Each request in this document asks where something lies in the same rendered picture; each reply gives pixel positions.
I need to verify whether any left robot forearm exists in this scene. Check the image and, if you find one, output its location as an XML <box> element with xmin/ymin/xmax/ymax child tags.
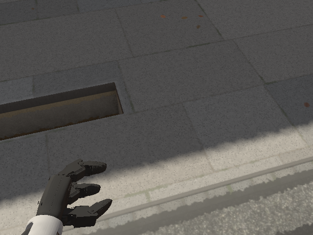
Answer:
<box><xmin>22</xmin><ymin>214</ymin><xmax>64</xmax><ymax>235</ymax></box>

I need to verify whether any robot left hand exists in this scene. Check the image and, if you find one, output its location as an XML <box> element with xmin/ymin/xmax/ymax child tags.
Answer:
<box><xmin>36</xmin><ymin>159</ymin><xmax>112</xmax><ymax>228</ymax></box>

